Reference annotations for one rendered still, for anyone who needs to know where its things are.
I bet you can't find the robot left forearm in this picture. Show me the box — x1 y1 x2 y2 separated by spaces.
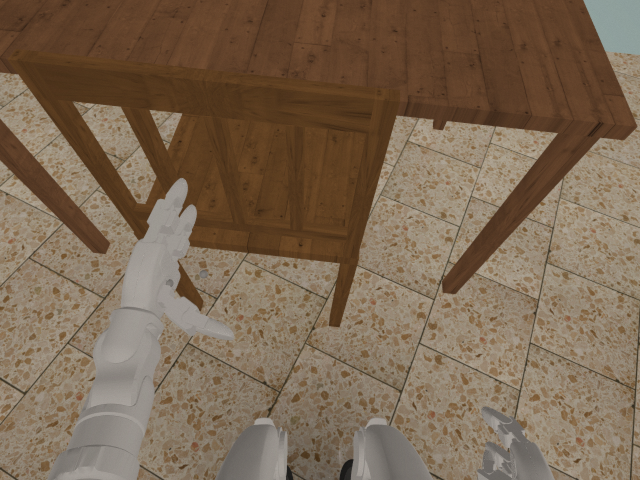
47 307 164 480

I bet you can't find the chair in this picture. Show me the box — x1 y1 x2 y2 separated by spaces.
7 49 400 327

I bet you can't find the right robot hand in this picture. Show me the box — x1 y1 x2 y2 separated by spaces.
477 406 555 480

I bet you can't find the robot thigh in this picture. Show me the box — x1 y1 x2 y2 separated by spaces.
353 424 433 480
215 424 288 480

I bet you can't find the right robot thigh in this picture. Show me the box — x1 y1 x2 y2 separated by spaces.
353 424 433 480

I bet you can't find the left robot hand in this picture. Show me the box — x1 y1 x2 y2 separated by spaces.
121 178 234 340

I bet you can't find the left robot thigh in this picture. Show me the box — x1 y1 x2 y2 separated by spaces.
215 424 288 480

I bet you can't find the table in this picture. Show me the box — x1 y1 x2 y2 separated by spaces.
0 0 638 294

